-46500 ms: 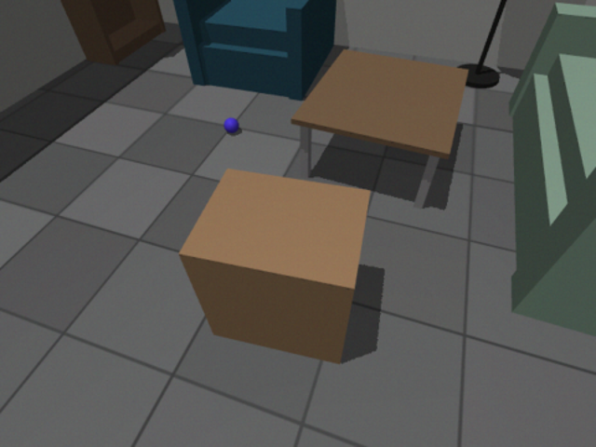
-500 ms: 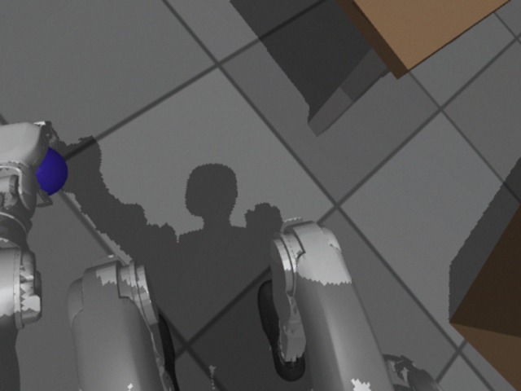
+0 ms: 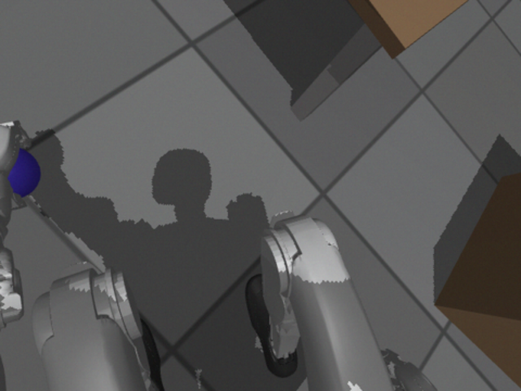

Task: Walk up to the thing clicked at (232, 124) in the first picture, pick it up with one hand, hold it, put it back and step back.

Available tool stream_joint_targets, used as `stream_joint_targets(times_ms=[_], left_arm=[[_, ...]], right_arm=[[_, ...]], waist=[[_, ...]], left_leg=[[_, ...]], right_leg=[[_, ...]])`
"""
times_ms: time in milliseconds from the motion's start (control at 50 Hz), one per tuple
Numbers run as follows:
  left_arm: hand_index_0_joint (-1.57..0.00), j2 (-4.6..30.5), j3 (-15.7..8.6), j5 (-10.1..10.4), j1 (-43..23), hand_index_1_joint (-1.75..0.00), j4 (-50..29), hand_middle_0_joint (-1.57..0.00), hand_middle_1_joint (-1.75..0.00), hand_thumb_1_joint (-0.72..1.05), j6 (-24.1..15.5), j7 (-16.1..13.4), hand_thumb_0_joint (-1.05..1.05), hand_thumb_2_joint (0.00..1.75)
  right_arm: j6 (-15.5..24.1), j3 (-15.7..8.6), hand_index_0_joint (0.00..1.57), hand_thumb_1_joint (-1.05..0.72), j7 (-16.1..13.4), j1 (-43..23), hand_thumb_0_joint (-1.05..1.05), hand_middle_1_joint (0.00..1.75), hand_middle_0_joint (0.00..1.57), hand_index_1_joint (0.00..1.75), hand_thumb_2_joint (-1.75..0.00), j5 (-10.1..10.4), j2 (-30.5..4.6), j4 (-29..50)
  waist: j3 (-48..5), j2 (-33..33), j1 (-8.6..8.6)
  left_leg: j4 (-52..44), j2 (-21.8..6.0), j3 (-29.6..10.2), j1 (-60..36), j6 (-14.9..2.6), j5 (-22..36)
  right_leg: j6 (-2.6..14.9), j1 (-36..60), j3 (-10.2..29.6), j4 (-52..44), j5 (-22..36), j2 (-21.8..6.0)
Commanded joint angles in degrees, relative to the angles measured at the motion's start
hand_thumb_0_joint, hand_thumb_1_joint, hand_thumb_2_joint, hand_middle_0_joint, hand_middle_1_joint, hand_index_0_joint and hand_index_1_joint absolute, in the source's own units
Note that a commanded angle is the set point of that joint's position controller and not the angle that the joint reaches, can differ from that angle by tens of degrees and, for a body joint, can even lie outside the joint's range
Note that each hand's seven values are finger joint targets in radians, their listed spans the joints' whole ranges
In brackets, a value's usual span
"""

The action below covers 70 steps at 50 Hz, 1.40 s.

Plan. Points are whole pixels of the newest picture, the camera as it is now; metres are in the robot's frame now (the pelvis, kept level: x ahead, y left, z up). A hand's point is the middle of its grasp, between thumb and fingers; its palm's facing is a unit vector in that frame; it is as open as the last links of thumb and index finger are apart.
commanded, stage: rest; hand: left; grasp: from above
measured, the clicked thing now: (6, 172) +0.47 +0.30 -0.22
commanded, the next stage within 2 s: open in 1.18 s
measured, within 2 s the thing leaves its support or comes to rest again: neither
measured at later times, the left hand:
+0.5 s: hand (12, 178) +0.47 +0.29 -0.23, palm faces -0.45 -0.12 -0.89, open 10.6 cm
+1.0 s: hand (17, 179) +0.47 +0.29 -0.24, palm faces -0.46 -0.14 -0.88, open 10.5 cm
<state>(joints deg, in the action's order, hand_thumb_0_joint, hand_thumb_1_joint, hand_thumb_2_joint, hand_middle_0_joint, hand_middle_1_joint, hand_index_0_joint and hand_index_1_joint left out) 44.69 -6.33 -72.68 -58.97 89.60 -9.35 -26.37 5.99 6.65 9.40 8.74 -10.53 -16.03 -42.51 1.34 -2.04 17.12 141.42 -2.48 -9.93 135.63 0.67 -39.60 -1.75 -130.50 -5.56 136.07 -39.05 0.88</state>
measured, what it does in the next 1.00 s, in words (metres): stands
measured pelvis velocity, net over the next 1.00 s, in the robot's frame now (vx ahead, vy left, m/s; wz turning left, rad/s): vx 0.00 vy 0.00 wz -0.07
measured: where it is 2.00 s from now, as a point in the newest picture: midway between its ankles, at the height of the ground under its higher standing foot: (215, 366)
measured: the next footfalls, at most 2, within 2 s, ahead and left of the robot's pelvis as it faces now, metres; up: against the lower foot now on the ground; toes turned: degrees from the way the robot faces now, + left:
none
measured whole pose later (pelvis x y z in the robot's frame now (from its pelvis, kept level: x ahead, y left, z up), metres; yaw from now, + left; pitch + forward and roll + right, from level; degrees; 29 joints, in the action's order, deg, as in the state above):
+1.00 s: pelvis +0.00 +0.00 -0.01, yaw -4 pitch +29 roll -12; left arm 54.0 -8.5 -73.3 -60.9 98.6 -11.0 -32.0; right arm 11.6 13.3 13.6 7.2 -14.5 -18.4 -40.0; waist 6.9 -6.0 21.5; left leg 145.9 -2.6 -14.1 135.8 0.7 -40.8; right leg -2.7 -129.3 -8.7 137.3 -38.4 2.3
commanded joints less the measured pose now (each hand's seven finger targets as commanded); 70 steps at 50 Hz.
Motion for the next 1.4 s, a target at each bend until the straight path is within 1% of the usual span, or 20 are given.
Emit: stream_joint_targets(times_ms=[0, 120, 160, 220, 280, 420, 460, 500, 520, 540, 600, 640, 680, 700, 780, 900, 920, 1060, 1260, 1380], left_arm=[[-0.85, 14.69, -1.12, 0.76, -17.81, -0.8, -7.59, -0.84, -0.82, 0.44, -0.23, -2.45, 0.0, 0.87], [-0.88, 16.71, -2.83, 0.78, -16.63, -0.83, -4.45, -0.86, -0.86, 0.51, -1.05, -2.73, 0.0, 0.86], [-0.88, 15.5, -0.89, 0.19, -17.91, -0.82, -5.37, -0.86, -0.84, 0.49, -1.74, -2.83, 0.0, 0.86], [-0.88, 18.59, -3.59, -0.43, -16.18, -0.83, -6.19, -0.86, -0.85, 0.5, -2.23, -4.02, 0.0, 0.88], [-0.92, 17.2, -2.69, -1.56, -18.18, -0.85, -3.71, -0.9, -0.87, 0.56, -2.41, -4.77, 0.0, 0.92], [-0.91, 20.12, -4.01, -1.44, -16.75, -0.83, -2.29, -0.89, -0.85, 0.55, -2.47, -6.8, 0.0, 0.89], [-0.92, 16.42, -1.24, -1.42, -18.49, -0.84, -1.28, -0.89, -0.87, 0.57, -2.2, -6.67, 0.0, 0.88], [-0.92, 19.77, -2.61, -1.07, -18.29, -0.84, -1.83, -0.89, -0.87, 0.57, -2.16, -7.38, 0.0, 0.88], [-0.92, 18.34, -1.18, -0.93, -17.73, -0.83, -1.01, -0.9, -0.86, 0.57, -1.81, -7.04, 0.0, 0.86], [-0.94, 21.5, -3.65, -0.67, -17.24, -0.83, -0.53, -0.91, -0.86, 0.59, -1.83, -7.55, 0.0, 0.88], [-0.92, 19.19, -1.51, -0.44, -17.04, -0.81, -0.69, -0.89, -0.84, 0.56, -1.69, -7.59, 0.0, 0.84], [-0.91, 20.56, -2.0, -0.77, -17.91, -0.81, 0.47, -0.88, -0.84, 0.55, -1.49, -7.64, 0.0, 0.84], [-0.91, 22.66, -3.8, -0.15, -16.88, -0.79, -0.39, -0.89, -0.82, 0.55, -1.39, -8.12, 0.0, 0.85], [-0.93, 22.99, -4.55, -0.23, -16.26, -0.78, 0.86, -0.91, -0.81, 0.56, -1.2, -8.33, 0.0, 0.85], [-0.92, 19.8, -1.25, 0.36, -17.82, -0.77, 0.5, -0.89, -0.79, 0.54, -1.45, -7.91, 0.0, 0.8], [-0.95, 23.3, -3.89, -0.03, -16.29, -0.78, 1.98, -0.93, -0.8, 0.58, -1.72, -8.68, 0.0, 0.84], [-0.96, 20.89, -1.1, -0.52, -17.87, -0.78, 2.95, -0.94, -0.8, 0.6, -1.76, -8.08, 0.0, 0.83], [-0.97, 22.76, -2.03, -0.32, -17.86, -0.76, 2.51, -0.96, -0.77, 0.61, -2.78, -8.53, 0.0, 0.83], [-0.97, 22.71, 0.24, -0.81, -18.61, -0.75, 5.26, -0.95, -0.76, 0.61, -3.46, -9.49, 0.0, 0.81], [-0.51, 23.7, 0.14, -0.44, -18.7, -0.69, 5.26, -0.48, -0.72, 0.13, -3.3, -10.04, 0.0, 0.62]], right_arm=[[0.52, -4.07, 0.2, -0.9, -0.28, 13.12, 0.0, 0.3, 0.2, 0.3, -0.9, -0.19, -15.53, -0.48], [1.02, -3.56, 0.2, -0.9, 0.35, 13.32, 0.0, 0.3, 0.2, 0.3, -0.9, -0.85, -16.62, -0.2], [1.18, -3.03, 0.2, -0.9, 0.5, 11.91, 0.0, 0.3, 0.2, 0.3, -0.9, -0.87, -16.3, 0.6], [1.23, -2.83, 0.2, -0.9, 0.67, 12.74, 0.0, 0.3, 0.2, 0.3, -0.9, -1.29, -16.79, 0.28], [1.73, -2.34, 0.2, -0.9, 1.22, 12.52, 0.0, 0.3, 0.2, 0.3, -0.9, -1.89, -16.93, 0.25], [3.14, -1.72, 0.2, -0.9, 1.83, 12.03, 0.0, 0.3, 0.2, 0.3, -0.9, -2.58, -17.95, 0.0], [3.84, -1.35, 0.2, -0.9, 2.34, 11.36, 0.0, 0.3, 0.2, 0.3, -0.9, -3.11, -17.99, 0.93], [4.14, -1.14, 0.2, -0.9, 2.37, 11.17, 0.0, 0.3, 0.2, 0.3, -0.9, -2.99, -18.61, 0.73], [4.48, -0.91, 0.2, -0.9, 2.55, 11.03, 0.0, 0.3, 0.2, 0.3, -0.9, -2.81, -18.47, 1.02], [4.55, -0.82, 0.2, -0.9, 2.63, 11.69, 0.0, 0.3, 0.2, 0.3, -0.9, -3.18, -18.99, 0.24], [4.71, -0.18, 0.2, -0.9, 2.83, 10.12, 0.0, 0.3, 0.2, 0.3, -0.9, -2.9, -18.38, 1.16], [5.09, -0.03, 0.2, -0.9, 3.16, 10.78, 0.0, 0.3, 0.2, 0.3, -0.9, -3.33, -19.15, 1.12], [5.12, -0.11, 0.2, -0.9, 2.95, 10.9, 0.0, 0.3, 0.2, 0.3, -0.9, -2.93, -19.51, 1.12], [5.15, 0.15, 0.2, -0.9, 3.06, 11.65, 0.0, 0.3, 0.2, 0.3, -0.9, -3.37, -19.47, 0.72], [5.63, 0.95, 0.2, -0.91, 3.43, 9.39, 0.0, 0.3, 0.2, 0.3, -0.9, -3.25, -19.01, 2.02], [5.38, 1.62, 0.2, -0.9, 3.33, 10.68, 0.0, 0.3, 0.2, 0.3, -0.9, -3.8, -19.51, 1.06], [5.7, 1.63, 0.2, -0.91, 3.63, 9.88, 0.0, 0.3, 0.2, 0.3, -0.9, -3.69, -19.63, 1.88], [6.26, 2.57, 0.2, -0.9, 3.75, 9.83, 0.0, 0.3, 0.2, 0.3, -0.9, -3.94, -20.25, 1.62], [6.69, 4.26, 0.2, -0.9, 4.09, 9.02, 0.0, 0.3, 0.2, 0.3, -0.9, -4.42, -20.91, 2.6], [7.22, 5.04, 0.2, -0.89, 4.17, 9.34, 0.0, 0.3, 0.2, 0.3, -0.9, -4.46, -20.82, 3.17]], waist=[[-39.43, 18.99, 1.17], [-38.0, 19.55, 1.94], [-37.96, 21.51, 2.24], [-38.27, 22.92, 1.52], [-34.93, 22.52, 4.18], [-34.37, 24.1, 3.28], [-33.32, 23.27, 5.22], [-34.44, 22.89, 4.12], [-33.62, 23.32, 4.44], [-33.65, 23.22, 4.46], [-34.97, 23.65, 3.86], [-33.59, 22.5, 5.38], [-34.25, 22.93, 3.9], [-33.64, 22.95, 4.81], [-33.6, 22.7, 5.28], [-32.69, 23.34, 5.52], [-29.73, 23.19, 6.75], [-30.19, 23.86, 6.73], [-28.11, 22.8, 7.96], [-27.96, 21.99, 7.8]], left_leg=[[-12.09, 0.81, 6.44, -27.5, -2.23, 12.23], [-11.96, 0.7, 5.38, -27.66, -1.9, 11.47], [-11.93, 0.67, 5.17, -28.54, -1.75, 10.75], [-11.82, 0.74, 5.19, -28.73, -1.53, 11.84], [-10.73, 0.59, 4.75, -29.09, -1.36, 11.45], [-10.82, 0.39, 4.48, -29.13, -1.19, 11.07], [-10.05, 0.29, 4.32, -29.36, -1.31, 11.07], [-10.03, 0.26, 4.25, -28.0, -1.66, 10.42], [-9.87, 0.28, 4.36, -28.65, -1.54, 10.81], [-9.95, 0.17, 4.24, -28.01, -1.61, 10.78], [-10.11, -0.07, 3.93, -28.51, -1.43, 11.55], [-9.22, -0.01, 3.94, -27.45, -1.74, 11.23], [-9.67, -0.1, 3.82, -27.66, -1.62, 11.75], [-9.71, -0.02, 3.78, -27.8, -1.58, 12.26], [-9.36, -0.38, 3.3, -27.89, -1.67, 11.83], [-10.09, -0.37, 2.79, -27.79, -1.38, 11.91], [-9.17, -0.33, 3.04, -26.26, -1.57, 9.77], [-10.36, -0.53, 1.86, -28.66, -1.06, 10.57], [-9.74, -0.7, 1.51, -27.05, -1.35, 10.19], [-9.73, -0.62, 1.48, -26.32, -1.43, 9.2]], right_leg=[[2.83, 22.63, -5.11, -13.1, 15.89, 2.81], [3.14, 21.4, -6.36, -12.17, 14.67, 3.04], [3.3, 20.84, -6.49, -12.04, 14.33, 3.31], [3.28, 22.02, -6.74, -11.31, 15.27, 3.25], [3.45, 18.71, -7.44, -10.48, 14.92, 3.23], [3.37, 19.02, -7.89, -10.58, 14.41, 3.39], [3.09, 18.39, -8.2, -10.37, 15.03, 3.45], [2.92, 20.06, -7.9, -11.31, 14.73, 3.74], [2.93, 19.69, -7.9, -10.97, 14.88, 3.56], [2.81, 20.84, -8.05, -11.04, 14.99, 3.64], [3.09, 21.26, -7.89, -10.71, 15.64, 4.04], [2.74, 21.31, -8.06, -10.7, 15.83, 3.94], [2.84, 21.77, -8.16, -10.97, 15.91, 3.99], [2.72, 22.31, -8.24, -10.92, 16.4, 3.91], [2.75, 22.14, -8.34, -11.0, 16.53, 4.44], [2.81, 22.6, -9.17, -10.98, 16.33, 4.37], [2.84, 20.75, -8.76, -10.62, 14.75, 4.26], [2.87, 20.97, -10.01, -10.77, 14.84, 4.31], [2.52, 21.37, -10.16, -11.19, 15.25, 4.81], [2.34, 21.91, -10.27, -11.61, 14.4, 4.77]])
